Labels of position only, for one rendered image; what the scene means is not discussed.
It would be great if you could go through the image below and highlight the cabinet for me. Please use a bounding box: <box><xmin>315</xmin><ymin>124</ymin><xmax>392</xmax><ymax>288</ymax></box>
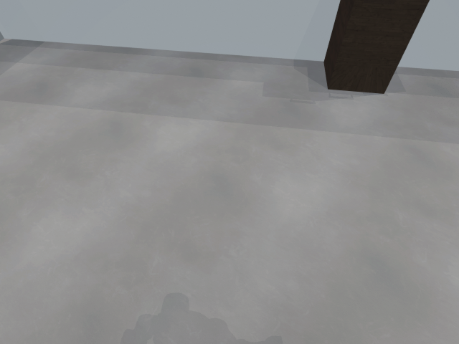
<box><xmin>323</xmin><ymin>0</ymin><xmax>429</xmax><ymax>94</ymax></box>

